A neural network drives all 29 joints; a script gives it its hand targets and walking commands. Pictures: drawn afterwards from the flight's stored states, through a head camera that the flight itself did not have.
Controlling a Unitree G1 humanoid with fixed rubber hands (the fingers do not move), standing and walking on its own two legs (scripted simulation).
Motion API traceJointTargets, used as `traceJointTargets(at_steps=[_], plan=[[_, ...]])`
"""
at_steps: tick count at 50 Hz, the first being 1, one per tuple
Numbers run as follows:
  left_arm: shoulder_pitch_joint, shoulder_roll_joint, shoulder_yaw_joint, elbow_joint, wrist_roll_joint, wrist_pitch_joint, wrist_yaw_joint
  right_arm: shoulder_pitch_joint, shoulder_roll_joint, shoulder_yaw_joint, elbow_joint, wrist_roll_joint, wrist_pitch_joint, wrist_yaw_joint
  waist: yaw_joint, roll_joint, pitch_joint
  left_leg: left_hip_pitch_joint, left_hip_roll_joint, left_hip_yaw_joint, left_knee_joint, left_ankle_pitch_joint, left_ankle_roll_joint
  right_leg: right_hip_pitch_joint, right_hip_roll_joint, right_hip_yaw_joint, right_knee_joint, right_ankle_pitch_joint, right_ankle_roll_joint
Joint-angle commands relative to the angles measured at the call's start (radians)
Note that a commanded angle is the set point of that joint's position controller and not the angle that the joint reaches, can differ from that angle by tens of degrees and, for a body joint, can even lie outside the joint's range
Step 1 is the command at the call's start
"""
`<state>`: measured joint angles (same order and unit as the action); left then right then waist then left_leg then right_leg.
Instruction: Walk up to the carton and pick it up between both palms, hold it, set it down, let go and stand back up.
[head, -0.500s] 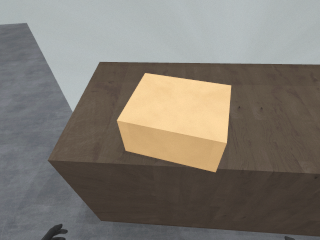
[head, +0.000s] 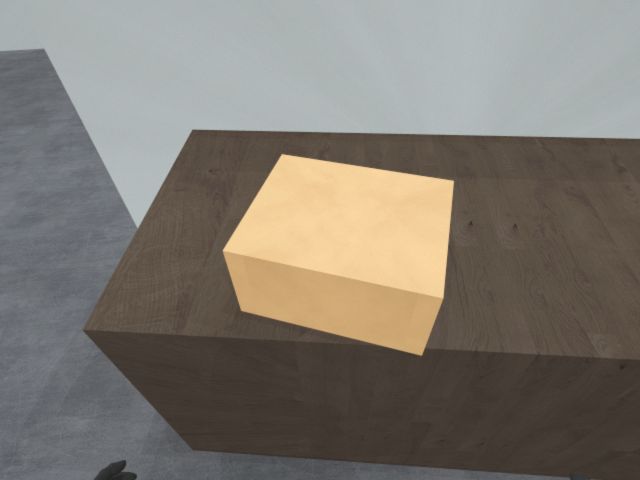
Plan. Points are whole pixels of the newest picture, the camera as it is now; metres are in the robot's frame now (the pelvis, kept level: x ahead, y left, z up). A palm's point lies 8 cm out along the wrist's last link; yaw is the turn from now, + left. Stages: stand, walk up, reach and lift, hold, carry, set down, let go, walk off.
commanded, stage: walk up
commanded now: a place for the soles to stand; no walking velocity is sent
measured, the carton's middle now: (346, 246) +0.48 +0.00 +0.00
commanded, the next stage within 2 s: reach and lift in 0.44 s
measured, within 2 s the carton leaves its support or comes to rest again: neither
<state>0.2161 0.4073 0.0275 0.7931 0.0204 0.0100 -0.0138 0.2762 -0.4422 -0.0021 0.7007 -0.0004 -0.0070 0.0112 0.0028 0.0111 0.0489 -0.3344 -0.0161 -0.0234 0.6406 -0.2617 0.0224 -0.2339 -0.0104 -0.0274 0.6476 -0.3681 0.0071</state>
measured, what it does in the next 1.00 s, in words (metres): stands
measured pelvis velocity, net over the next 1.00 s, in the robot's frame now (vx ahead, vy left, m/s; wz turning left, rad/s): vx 0.00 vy -0.01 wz -0.01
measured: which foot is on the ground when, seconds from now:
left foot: down 0.00-1.00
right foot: down 0.00-1.00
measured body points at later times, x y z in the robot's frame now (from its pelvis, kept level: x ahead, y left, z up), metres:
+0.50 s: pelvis +0.00 +0.00 +0.00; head +0.01 +0.00 +0.45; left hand +0.12 +0.32 -0.10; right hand +0.12 -0.32 -0.09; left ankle +0.05 +0.11 -0.72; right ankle -0.01 -0.12 -0.72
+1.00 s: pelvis +0.00 -0.01 +0.00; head +0.01 +0.01 +0.45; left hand +0.19 +0.28 -0.06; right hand +0.15 -0.30 -0.06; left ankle +0.05 +0.11 -0.72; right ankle -0.01 -0.12 -0.72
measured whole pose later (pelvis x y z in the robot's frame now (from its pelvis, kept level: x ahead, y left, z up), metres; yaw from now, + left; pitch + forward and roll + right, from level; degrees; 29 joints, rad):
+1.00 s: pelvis +0.00 -0.01 +0.00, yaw +0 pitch -6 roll +0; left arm 0.15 0.34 0.10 0.39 0.02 0.26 -0.01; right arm 0.17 -0.33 -0.07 0.80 -0.01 -0.28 0.00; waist 0.00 -0.05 0.12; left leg -0.26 -0.01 -0.02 0.61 -0.26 0.00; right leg -0.16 0.00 -0.03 0.63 -0.36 -0.01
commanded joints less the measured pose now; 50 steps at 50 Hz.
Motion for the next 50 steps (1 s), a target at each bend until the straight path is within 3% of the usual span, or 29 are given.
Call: traceJointTargets(at_steps=[1, 3, 4, 5, 7, 9, 12, 15, 18, 19, 20, 22, 23, 24, 26, 29, 31, 32, 33, 34, 35, 36, 37, 39, 44, 45, 46, 47, 50], plan=[[-0.038, 0.220, 0.062, -0.075, -0.020, -0.034, -0.005, -0.102, -0.162, -0.071, -0.005, 0.004, -0.033, -0.029, 0.003, -0.065, -0.138, 0.111, 0.138, -0.163, -0.153, 0.131, 0.032, 0.043, -0.123, 0.167, -0.185, 0.148, -0.071], [-0.055, 0.222, 0.065, -0.082, -0.012, -0.029, -0.004, -0.091, -0.166, -0.071, 0.007, 0.011, -0.032, -0.027, -0.017, -0.039, -0.100, 0.131, 0.112, -0.136, -0.153, 0.052, 0.035, -0.017, -0.125, 0.151, -0.180, 0.111, -0.075], [-0.048, 0.196, 0.057, -0.067, -0.019, -0.030, -0.004, -0.101, -0.158, -0.071, 0.003, 0.006, -0.027, -0.031, 0.003, -0.015, -0.085, 0.100, 0.123, -0.145, -0.176, 0.061, 0.026, 0.016, -0.134, 0.138, -0.194, 0.101, -0.068], [-0.058, 0.209, 0.060, -0.081, -0.020, -0.029, -0.007, -0.053, -0.175, -0.071, 0.014, 0.003, -0.029, -0.034, -0.021, -0.066, -0.102, 0.119, 0.141, -0.168, -0.168, 0.079, 0.039, 0.019, -0.115, 0.124, -0.176, 0.115, -0.070], [-0.048, 0.193, 0.050, -0.073, -0.023, -0.022, -0.005, -0.073, -0.187, -0.068, 0.005, 0.003, -0.032, -0.036, -0.002, -0.029, -0.106, 0.136, 0.192, -0.262, -0.226, 0.014, 0.074, -0.019, -0.089, 0.118, -0.129, 0.083, -0.053], [-0.041, 0.205, 0.067, -0.070, -0.008, -0.022, -0.006, -0.105, -0.204, -0.078, 0.000, -0.008, -0.032, -0.035, 0.005, -0.008, -0.098, 0.109, 0.196, -0.254, -0.233, -0.089, 0.072, -0.006, -0.086, 0.130, -0.149, 0.042, -0.053], [-0.063, 0.200, 0.057, -0.075, -0.016, -0.028, -0.006, -0.092, -0.166, -0.066, 0.009, 0.004, -0.030, -0.029, -0.004, -0.051, -0.073, 0.070, 0.131, -0.165, -0.195, -0.020, 0.024, 0.020, -0.129, 0.163, -0.234, 0.014, -0.075], [-0.075, 0.199, 0.058, -0.084, -0.016, -0.033, -0.009, -0.079, -0.174, -0.066, 0.014, 0.005, -0.032, -0.026, -0.009, -0.053, -0.081, 0.091, 0.094, -0.111, -0.161, 0.007, 0.023, 0.000, -0.138, 0.184, -0.248, 0.018, -0.093], [-0.082, 0.205, 0.056, -0.081, -0.018, -0.024, -0.012, -0.063, -0.185, -0.074, 0.017, 0.004, -0.041, -0.033, -0.014, -0.093, -0.087, 0.134, 0.132, -0.177, -0.190, 0.042, 0.040, -0.025, -0.114, 0.124, -0.174, 0.099, -0.061], [-0.067, 0.206, 0.061, -0.083, -0.017, -0.023, -0.008, -0.059, -0.199, -0.075, 0.018, 0.005, -0.039, -0.037, -0.008, -0.071, -0.102, 0.127, 0.173, -0.239, -0.195, 0.017, 0.056, 0.007, -0.097, 0.116, -0.153, 0.117, -0.053], [-0.039, 0.197, 0.052, -0.083, -0.021, -0.021, -0.009, -0.074, -0.195, -0.072, 0.007, 0.004, -0.042, -0.034, -0.002, -0.009, -0.123, 0.134, 0.178, -0.218, -0.199, 0.014, 0.065, -0.005, -0.099, 0.112, -0.130, 0.112, -0.054], [-0.047, 0.176, 0.050, -0.078, -0.024, -0.024, -0.004, -0.088, -0.177, -0.068, 0.005, -0.001, -0.038, -0.034, 0.006, -0.026, -0.104, 0.126, 0.184, -0.231, -0.195, 0.057, 0.069, 0.017, -0.107, 0.127, -0.162, 0.121, -0.052], [-0.319, 0.164, 0.108, -0.303, 0.043, 0.179, 0.034, -0.336, -0.023, -0.180, 0.202, -0.134, -0.225, 0.000, 0.010, -0.020, 0.067, 0.116, 0.075, 0.062, -0.073, -0.061, -0.042, -0.212, 0.013, -0.033, -0.077, -0.004, -0.076], [-0.311, 0.170, 0.096, -0.338, 0.041, 0.247, 0.061, -0.306, -0.060, -0.201, 0.218, -0.132, -0.246, 0.024, -0.013, -0.051, 0.126, 0.170, 0.087, 0.048, -0.032, -0.088, -0.028, -0.300, -0.002, -0.023, -0.062, -0.061, -0.105], [-0.281, 0.102, 0.087, -0.381, 0.048, 0.305, 0.045, -0.272, -0.074, -0.255, 0.205, -0.150, -0.271, 0.032, -0.012, -0.102, 0.071, 0.292, 0.077, 0.029, -0.004, -0.093, -0.031, -0.430, -0.010, -0.037, -0.080, -0.056, -0.121], [-0.272, 0.098, 0.084, -0.524, 0.047, 0.367, 0.044, -0.225, -0.080, -0.279, 0.123, -0.114, -0.283, 0.027, -0.041, -0.082, -0.019, 0.511, 0.057, 0.025, 0.056, -0.075, -0.054, -0.558, -0.054, -0.027, -0.131, -0.102, -0.147], [-0.242, 0.105, 0.087, -0.567, 0.037, 0.376, 0.031, -0.203, -0.082, -0.273, 0.044, -0.095, -0.290, 0.019, -0.037, -0.098, -0.059, 0.520, 0.050, 0.018, 0.043, -0.070, -0.041, -0.502, -0.056, -0.026, -0.152, -0.093, -0.126], [-0.214, 0.098, 0.105, -0.623, 0.035, 0.371, 0.040, -0.172, -0.078, -0.249, 0.022, -0.078, -0.286, 0.018, -0.028, -0.058, -0.120, 0.545, 0.048, 0.033, 0.016, -0.007, -0.037, -0.433, -0.044, -0.021, -0.158, 0.002, -0.116], [-0.215, 0.095, 0.101, -0.597, 0.026, 0.361, 0.037, -0.200, -0.063, -0.234, -0.009, -0.071, -0.291, 0.019, -0.028, -0.079, -0.108, 0.434, 0.064, 0.020, -0.017, 0.008, -0.022, -0.318, -0.019, -0.024, -0.138, 0.113, -0.086], [-0.186, 0.103, 0.136, -0.619, 0.039, 0.345, 0.033, -0.187, -0.061, -0.220, -0.041, -0.066, -0.290, 0.015, 0.003, -0.057, -0.144, 0.340, 0.055, 0.041, -0.080, 0.025, -0.011, -0.126, 0.005, -0.025, -0.144, 0.194, -0.063], [-0.142, 0.119, 0.149, -0.595, 0.047, 0.340, 0.033, -0.158, -0.060, -0.212, -0.033, -0.054, -0.288, 0.012, -0.008, -0.051, -0.150, 0.349, 0.053, 0.041, -0.089, 0.073, 0.002, -0.086, 0.000, -0.010, -0.150, 0.283, -0.046], [-0.105, 0.144, 0.196, -0.611, 0.049, 0.319, 0.025, -0.141, -0.058, -0.169, -0.080, -0.018, -0.299, 0.001, 0.018, -0.071, -0.198, 0.307, 0.033, 0.072, -0.102, 0.161, -0.004, 0.037, 0.011, 0.004, -0.149, 0.411, -0.023], [-0.080, 0.150, 0.200, -0.544, 0.066, 0.313, 0.019, -0.129, -0.033, -0.147, -0.061, -0.009, -0.304, -0.012, 0.009, -0.113, -0.171, 0.281, 0.011, 0.083, -0.106, 0.200, -0.003, 0.052, 0.016, 0.010, -0.177, 0.490, 0.002], [-0.050, 0.152, 0.197, -0.498, 0.051, 0.289, 0.000, -0.130, -0.037, -0.143, -0.095, 0.011, -0.312, -0.016, 0.038, -0.140, -0.193, 0.285, 0.005, 0.063, -0.123, 0.213, 0.001, 0.081, 0.019, 0.005, -0.148, 0.591, 0.009], [-0.076, 0.156, 0.206, -0.469, 0.022, 0.238, -0.014, -0.146, 0.010, -0.103, -0.113, 0.016, -0.325, -0.036, 0.045, -0.157, -0.146, 0.273, -0.009, 0.100, -0.166, 0.198, 0.000, 0.079, -0.002, 0.032, -0.212, 0.583, 0.034], [-0.065, 0.137, 0.194, -0.486, 0.017, 0.228, -0.015, -0.150, 0.014, -0.125, -0.095, 0.025, -0.325, -0.036, 0.032, -0.119, -0.129, 0.293, -0.014, 0.093, -0.171, 0.207, 0.000, 0.047, -0.008, 0.022, -0.217, 0.566, 0.031], [-0.079, 0.130, 0.176, -0.481, -0.004, 0.215, -0.018, -0.151, 0.003, -0.117, -0.111, 0.028, -0.334, -0.039, 0.026, -0.159, -0.126, 0.313, -0.007, 0.090, -0.178, 0.207, -0.007, 0.050, -0.001, 0.020, -0.225, 0.558, 0.034], [-0.087, 0.140, 0.190, -0.538, -0.009, 0.197, -0.015, -0.136, 0.016, -0.124, -0.135, 0.039, -0.333, -0.040, 0.023, -0.096, -0.126, 0.346, -0.008, 0.102, -0.180, 0.237, -0.012, 0.017, 0.008, 0.011, -0.237, 0.501, 0.032], [-0.096, 0.117, 0.140, -0.555, -0.062, 0.171, -0.006, -0.139, 0.016, -0.154, -0.159, 0.038, -0.313, -0.037, 0.008, -0.073, -0.108, 0.362, -0.001, 0.090, -0.215, 0.166, -0.028, -0.010, 0.004, 0.002, -0.274, 0.334, 0.008]])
